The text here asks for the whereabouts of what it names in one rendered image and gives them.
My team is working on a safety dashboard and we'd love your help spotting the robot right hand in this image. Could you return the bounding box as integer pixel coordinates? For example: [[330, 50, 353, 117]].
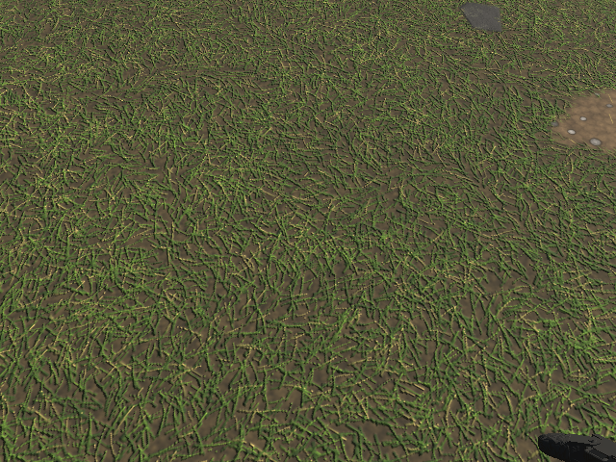
[[538, 433, 616, 462]]

